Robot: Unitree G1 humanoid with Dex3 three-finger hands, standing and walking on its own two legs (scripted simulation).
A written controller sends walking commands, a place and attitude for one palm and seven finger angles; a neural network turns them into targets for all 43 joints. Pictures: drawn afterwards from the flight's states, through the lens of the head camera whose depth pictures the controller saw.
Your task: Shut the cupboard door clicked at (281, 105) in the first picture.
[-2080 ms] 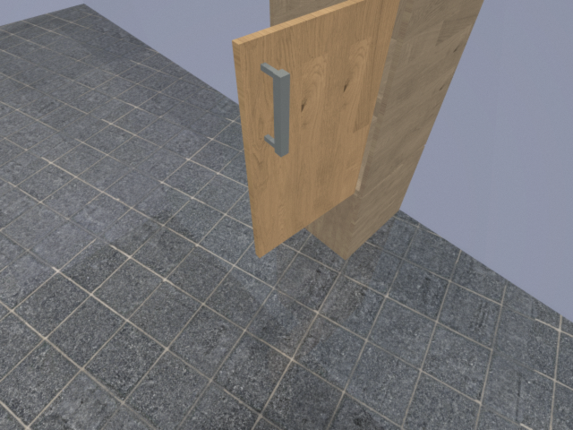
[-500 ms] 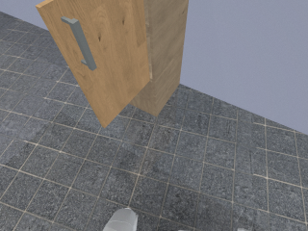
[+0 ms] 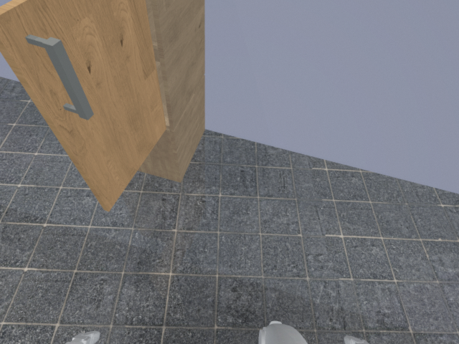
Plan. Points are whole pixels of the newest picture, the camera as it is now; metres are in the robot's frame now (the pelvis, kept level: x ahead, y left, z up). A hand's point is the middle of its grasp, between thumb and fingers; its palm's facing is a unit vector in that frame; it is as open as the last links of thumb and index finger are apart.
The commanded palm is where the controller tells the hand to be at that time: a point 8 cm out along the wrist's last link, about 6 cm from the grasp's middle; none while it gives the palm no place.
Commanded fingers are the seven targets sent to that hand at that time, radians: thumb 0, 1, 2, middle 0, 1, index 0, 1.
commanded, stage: walk around to get in front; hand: left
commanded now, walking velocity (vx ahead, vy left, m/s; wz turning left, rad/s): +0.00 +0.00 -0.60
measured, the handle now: (62, 80) +0.50 +0.37 +0.12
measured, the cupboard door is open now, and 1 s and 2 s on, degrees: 86 86 86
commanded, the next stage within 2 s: none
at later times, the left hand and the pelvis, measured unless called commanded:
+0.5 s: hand (159, 313) +0.18 +0.16 -0.19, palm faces -0.36 -0.92 -0.17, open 7.4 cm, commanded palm none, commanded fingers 0.00 0.90 0.90 -0.20 -0.30 -0.20 -0.30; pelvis +0.01 +0.01 -0.01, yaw -20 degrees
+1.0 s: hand (192, 309) +0.19 +0.09 -0.17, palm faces -0.61 -0.76 -0.24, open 7.4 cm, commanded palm none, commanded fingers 0.00 0.90 0.90 -0.20 -0.30 -0.20 -0.30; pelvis +0.00 -0.02 +0.00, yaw -39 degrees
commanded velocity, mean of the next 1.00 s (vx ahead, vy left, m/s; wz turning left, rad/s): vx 0.00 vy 0.00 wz -0.60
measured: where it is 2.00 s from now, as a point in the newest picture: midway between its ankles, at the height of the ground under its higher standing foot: outside the picture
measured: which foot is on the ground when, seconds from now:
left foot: down 0.00-0.14, up 0.16-0.38, down 0.40-0.74, up 0.76-1.00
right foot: up 0.00-0.12, down 0.14-0.40, up 0.42-0.74, down 0.76-1.00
